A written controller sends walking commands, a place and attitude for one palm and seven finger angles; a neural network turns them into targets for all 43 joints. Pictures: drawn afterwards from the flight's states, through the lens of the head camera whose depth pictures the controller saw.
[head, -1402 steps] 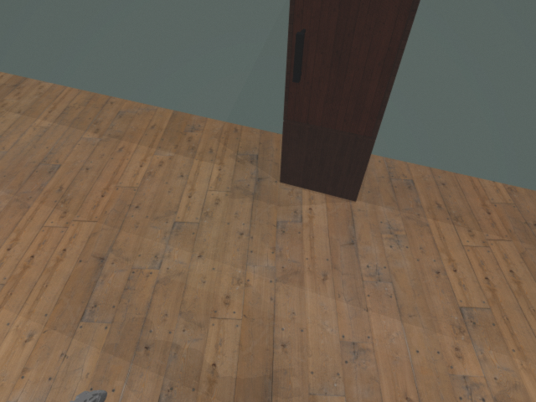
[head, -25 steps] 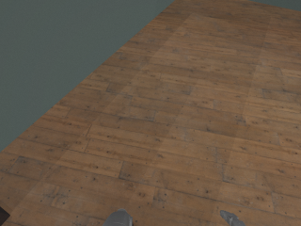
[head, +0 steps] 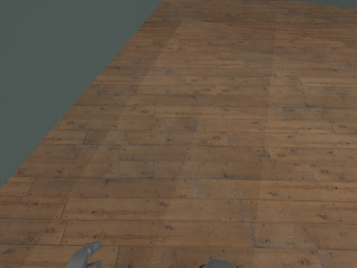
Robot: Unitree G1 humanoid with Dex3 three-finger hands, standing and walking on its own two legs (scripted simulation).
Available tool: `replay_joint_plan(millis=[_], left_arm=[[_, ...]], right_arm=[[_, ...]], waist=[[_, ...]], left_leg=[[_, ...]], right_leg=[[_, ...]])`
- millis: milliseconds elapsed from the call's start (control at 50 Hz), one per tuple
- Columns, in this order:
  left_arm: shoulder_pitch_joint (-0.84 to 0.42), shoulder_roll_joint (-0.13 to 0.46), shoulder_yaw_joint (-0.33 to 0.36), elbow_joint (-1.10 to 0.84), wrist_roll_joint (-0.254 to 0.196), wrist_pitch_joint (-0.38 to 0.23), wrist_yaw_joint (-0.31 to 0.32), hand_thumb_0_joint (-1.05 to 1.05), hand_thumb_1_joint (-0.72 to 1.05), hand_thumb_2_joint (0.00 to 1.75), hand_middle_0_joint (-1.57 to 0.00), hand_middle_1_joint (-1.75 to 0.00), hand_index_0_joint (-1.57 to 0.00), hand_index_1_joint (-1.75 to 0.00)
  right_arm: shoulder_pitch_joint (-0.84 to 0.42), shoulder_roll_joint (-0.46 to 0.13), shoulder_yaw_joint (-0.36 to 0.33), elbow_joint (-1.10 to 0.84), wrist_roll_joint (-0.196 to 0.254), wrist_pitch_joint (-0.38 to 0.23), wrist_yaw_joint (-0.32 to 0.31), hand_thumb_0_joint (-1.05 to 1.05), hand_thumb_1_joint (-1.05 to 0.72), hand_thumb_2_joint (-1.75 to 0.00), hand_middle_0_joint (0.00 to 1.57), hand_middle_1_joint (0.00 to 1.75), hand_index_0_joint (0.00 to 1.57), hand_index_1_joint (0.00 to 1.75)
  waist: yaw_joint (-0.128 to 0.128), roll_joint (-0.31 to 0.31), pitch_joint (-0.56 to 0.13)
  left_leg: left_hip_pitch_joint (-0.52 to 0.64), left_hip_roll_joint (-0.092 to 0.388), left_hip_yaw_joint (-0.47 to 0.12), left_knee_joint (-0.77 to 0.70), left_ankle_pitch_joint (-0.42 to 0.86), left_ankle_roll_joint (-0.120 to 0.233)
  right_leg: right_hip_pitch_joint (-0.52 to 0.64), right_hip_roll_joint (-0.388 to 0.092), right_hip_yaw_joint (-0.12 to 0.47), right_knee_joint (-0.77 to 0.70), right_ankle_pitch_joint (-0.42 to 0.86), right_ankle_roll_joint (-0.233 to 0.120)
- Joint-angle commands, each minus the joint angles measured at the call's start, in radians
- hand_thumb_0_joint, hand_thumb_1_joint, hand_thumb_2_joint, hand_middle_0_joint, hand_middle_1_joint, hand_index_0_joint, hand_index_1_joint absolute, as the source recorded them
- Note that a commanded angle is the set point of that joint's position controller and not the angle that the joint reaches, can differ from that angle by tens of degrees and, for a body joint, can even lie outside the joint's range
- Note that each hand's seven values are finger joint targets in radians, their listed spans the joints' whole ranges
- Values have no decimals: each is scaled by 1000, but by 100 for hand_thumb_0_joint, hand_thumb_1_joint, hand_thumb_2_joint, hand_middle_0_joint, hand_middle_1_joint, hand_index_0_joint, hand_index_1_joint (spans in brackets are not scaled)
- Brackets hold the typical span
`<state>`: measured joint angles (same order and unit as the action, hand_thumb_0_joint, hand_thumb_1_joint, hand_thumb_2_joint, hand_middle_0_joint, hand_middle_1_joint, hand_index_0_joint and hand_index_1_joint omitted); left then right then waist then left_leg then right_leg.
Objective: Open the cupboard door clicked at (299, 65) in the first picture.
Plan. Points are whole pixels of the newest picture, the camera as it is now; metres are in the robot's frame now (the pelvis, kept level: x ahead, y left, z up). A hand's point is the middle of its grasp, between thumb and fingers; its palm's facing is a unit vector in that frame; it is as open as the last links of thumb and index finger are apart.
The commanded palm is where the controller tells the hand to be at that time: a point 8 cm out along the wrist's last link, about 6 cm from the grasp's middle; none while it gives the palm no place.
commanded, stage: walk to a spot facing it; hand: left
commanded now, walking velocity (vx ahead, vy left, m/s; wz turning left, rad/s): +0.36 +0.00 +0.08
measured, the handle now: out of the picture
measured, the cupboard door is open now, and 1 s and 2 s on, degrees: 49 49 49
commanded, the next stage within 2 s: turn to face it in 0.18 s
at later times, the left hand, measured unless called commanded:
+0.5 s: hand (108, 242) +0.21 +0.20 -0.18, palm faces +0.18 -0.97 -0.18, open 7.3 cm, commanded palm none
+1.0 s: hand (124, 208) +0.29 +0.16 -0.14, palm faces +0.46 -0.85 -0.24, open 7.3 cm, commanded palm none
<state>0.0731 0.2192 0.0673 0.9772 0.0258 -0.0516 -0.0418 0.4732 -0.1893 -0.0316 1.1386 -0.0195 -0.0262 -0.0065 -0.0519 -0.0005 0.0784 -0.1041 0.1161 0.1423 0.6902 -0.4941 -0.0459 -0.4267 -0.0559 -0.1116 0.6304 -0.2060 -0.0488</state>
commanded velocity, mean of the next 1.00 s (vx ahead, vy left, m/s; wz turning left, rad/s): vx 0.07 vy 0.00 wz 0.52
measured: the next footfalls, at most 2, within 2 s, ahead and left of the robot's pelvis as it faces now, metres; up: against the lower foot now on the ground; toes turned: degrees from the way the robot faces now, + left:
left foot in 0.38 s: +0.32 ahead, +0.13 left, +0.00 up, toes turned +13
right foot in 0.74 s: +0.37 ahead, -0.14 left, +0.00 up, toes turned +15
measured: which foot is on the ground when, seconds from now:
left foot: up 0.00-0.36, down 0.38-0.74, up 0.76-1.00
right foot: down 0.00-0.38, up 0.40-0.72, down 0.74-1.00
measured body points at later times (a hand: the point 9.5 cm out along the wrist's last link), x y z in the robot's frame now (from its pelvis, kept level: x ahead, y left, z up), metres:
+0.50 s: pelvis +0.22 +0.01 +0.00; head +0.26 +0.04 +0.45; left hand +0.20 +0.25 -0.16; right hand +0.34 -0.22 -0.13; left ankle +0.28 +0.12 -0.72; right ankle +0.14 -0.12 -0.63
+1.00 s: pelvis +0.31 -0.05 +0.02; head +0.36 -0.03 +0.47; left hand +0.27 +0.20 -0.12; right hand +0.52 -0.24 -0.12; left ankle +0.26 +0.08 -0.68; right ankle +0.33 -0.15 -0.72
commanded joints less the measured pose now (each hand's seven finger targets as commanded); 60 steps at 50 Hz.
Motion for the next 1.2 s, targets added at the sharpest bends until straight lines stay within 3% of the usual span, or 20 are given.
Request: replay_joint_plan(millis=[0, 80, 240, 300, 320, 340, 360, 380, 420, 480, 680, 720, 740, 820, 940, 1000, 1040, 1060, 1080, 1180], left_arm=[[355, 195, 43, 60, -16, 0, 42, 0, 90, 90, -20, -30, -20, -30], [190, 75, 7, 25, -5, -22, 47, 0, 90, 90, -20, -30, -20, -30], [256, 74, -2, 86, -4, -44, 51, 0, 90, 90, -20, -30, -20, -30], [236, 93, -2, 80, -10, -35, 57, 0, 90, 90, -20, -30, -20, -30], [231, 102, 0, 64, -12, -28, 58, 0, 90, 90, -20, -30, -20, -30], [264, 79, 1, 40, -19, -18, 58, 0, 90, 90, -20, -30, -20, -30], [260, 53, -7, 3, -29, -19, 56, 0, 90, 90, -20, -30, -20, -30], [180, 71, -5, -31, -21, -9, 61, 0, 90, 90, -20, -30, -20, -30], [130, 57, 2, -40, -14, 3, 58, 0, 90, 90, -20, -30, -20, -30], [188, 33, 9, -28, -13, 39, 45, 0, 90, 90, -20, -30, -20, -30], [216, 85, 33, -100, -9, 50, 54, 0, 90, 90, -20, -30, -20, -30], [249, 244, 61, -121, 10, 39, 69, 0, 90, 90, -20, -30, -20, -30], [220, 250, 55, -144, 4, 43, 73, 0, 90, 90, -20, -30, -20, -30], [108, 130, 22, -163, 0, 34, 75, 0, 90, 90, -20, -30, -20, -30], [210, 187, 36, -120, 6, 29, 72, 0, 90, 90, -20, -30, -20, -30], [198, 214, 46, -123, -4, 29, 67, 0, 90, 90, -20, -30, -20, -30], [166, 188, 39, -148, -15, 32, 59, 0, 90, 90, -20, -30, -20, -30], [122, 112, 17, -198, -22, 38, 52, 0, 90, 90, -20, -30, -20, -30], [65, 140, 16, -234, -9, 55, 66, 0, 90, 90, -20, -30, -20, -30], [94, 113, 23, -166, -12, 79, 49, 0, 90, 90, -20, -30, -20, -30]], right_arm=[[-198, -87, -31, -152, 12, -46, -1, 0, -90, -90, 20, 30, 20, 30], [-97, -3, -24, -95, -5, -3, 10, 0, -90, -90, 20, 30, 20, 30], [-257, 16, -25, -159, 3, -9, 36, 0, -90, -90, 20, 30, 20, 30], [-186, -34, -24, -142, -3, -13, 27, 0, -90, -90, 20, 30, 20, 30], [-85, -85, -34, -118, -8, -15, 22, 0, -90, -90, 20, 30, 20, 30], [14, -188, -53, -110, -20, -18, 12, 0, -90, -90, 20, 30, 20, 30], [81, -259, -67, -104, -15, -10, 1, 0, -90, -90, 20, 30, 20, 30], [47, -274, -63, -112, -7, -5, -9, 0, -90, -90, 20, 30, 20, 30], [-97, -217, -53, -164, -8, -9, -22, 0, -90, -90, 20, 30, 20, 30], [-244, -191, -40, -216, -9, -9, -20, 0, -90, -90, 20, 30, 20, 30], [-349, -209, -85, -287, -4, 50, -1, 0, -90, -90, 20, 30, 20, 30], [-356, -100, -70, -334, 7, 48, 10, 0, -90, -90, 20, 30, 20, 30], [-357, -143, -81, -341, 1, 53, 16, 0, -90, -90, 20, 30, 20, 30], [-339, -99, -64, -296, 2, 73, 30, 0, -90, -90, 20, 30, 20, 30], [-418, -71, -40, -323, 10, 64, 39, 0, -90, -90, 20, 30, 20, 30], [-366, -108, -41, -321, 7, 54, 33, 0, -90, -90, 20, 30, 20, 30], [-242, -215, -70, -298, -5, 44, 29, 0, -90, -90, 20, 30, 20, 30], [-161, -335, -101, -288, -9, 42, 22, 0, -90, -90, 20, 30, 20, 30], [-112, -345, -95, -267, -4, 54, 18, 0, -90, -90, 20, 30, 20, 30], [-329, -263, -74, -322, -10, 44, -6, 0, -90, -90, 20, 30, 20, 30]], waist=[[180, -188, -133], [37, -100, -52], [52, -123, -13], [-6, -90, -36], [-51, -28, -112], [-72, 173, -220], [-84, 318, -280], [-74, 180, -240], [-22, 216, -158], [57, 125, -143], [99, 109, -134], [131, -345, -128], [121, -258, -120], [44, -219, -94], [98, -212, -124], [63, -192, -172], [-14, 10, -255], [-64, 337, -264], [-70, 175, -232], [34, 173, -125]], left_leg=[[-654, 13, -128, 628, 16, 42], [-434, 50, -98, 368, 154, 16], [-414, -16, -32, 3, 306, 38], [-226, -77, 4, -119, 376, 65], [-55, -71, -23, -159, 542, 87], [166, 121, -284, -162, 815, 182], [245, 328, -554, -239, 1073, 322], [154, 335, -574, -269, 975, 336], [-25, 280, -530, -322, 757, 291], [-189, 159, -335, -343, 659, 207], [-391, 23, -393, -254, 216, 133], [-602, -190, -127, 207, -96, 5], [-545, -130, -167, 413, -122, 13], [-510, -70, -124, 482, 44, -18], [-391, -111, -21, 91, 43, -10], [-236, -139, 8, -118, 172, 11], [112, 16, -152, -260, 568, 82], [242, 318, -542, -261, 1072, 271], [174, 351, -490, -241, 1024, 323], [-90, 139, -363, -308, 615, 208]], right_leg=[[559, -377, 539, -360, -45, -194], [229, -262, 174, -422, 94, -122], [368, -234, 22, -365, 386, -79], [364, -205, -56, -184, 605, -31], [311, -175, -88, 4, 588, 6], [105, -67, -112, 269, 240, 66], [-43, 41, -59, 573, -444, 82], [-104, 30, 66, 675, -436, 74], [-173, -36, 133, 706, -316, 91], [-36, -34, 104, 493, -229, 111], [304, 35, 55, -118, -61, 107], [391, -415, 510, -407, -95, -57], [268, -480, 488, -400, -58, -123], [281, -277, 124, -265, 370, -60], [432, -290, 36, -161, 679, -47], [413, -281, -17, -44, 719, -9], [143, -218, -76, 230, 396, 75], [-162, -71, -63, 469, -422, 142], [-180, -65, 64, 540, -471, 126], [-93, -39, 97, 432, -269, 130]])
